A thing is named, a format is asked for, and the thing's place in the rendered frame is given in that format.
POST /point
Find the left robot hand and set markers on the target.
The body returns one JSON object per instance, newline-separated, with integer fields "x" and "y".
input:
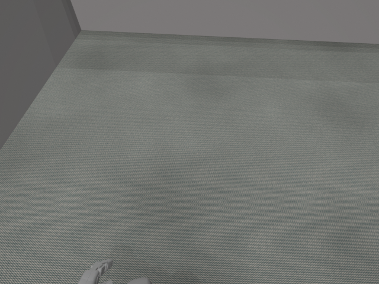
{"x": 97, "y": 270}

